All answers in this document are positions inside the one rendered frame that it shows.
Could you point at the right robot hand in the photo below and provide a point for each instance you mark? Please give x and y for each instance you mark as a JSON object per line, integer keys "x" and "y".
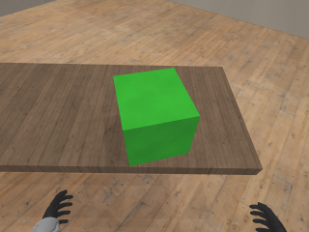
{"x": 270, "y": 219}

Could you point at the table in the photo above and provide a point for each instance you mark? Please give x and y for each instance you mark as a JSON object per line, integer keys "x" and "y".
{"x": 65, "y": 118}

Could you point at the carton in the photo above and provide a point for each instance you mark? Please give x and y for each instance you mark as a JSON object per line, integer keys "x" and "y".
{"x": 158, "y": 117}

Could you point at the left robot hand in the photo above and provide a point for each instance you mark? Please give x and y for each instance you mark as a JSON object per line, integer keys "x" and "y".
{"x": 54, "y": 206}

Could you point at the robot left forearm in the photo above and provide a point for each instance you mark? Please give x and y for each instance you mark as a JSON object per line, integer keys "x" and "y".
{"x": 47, "y": 224}

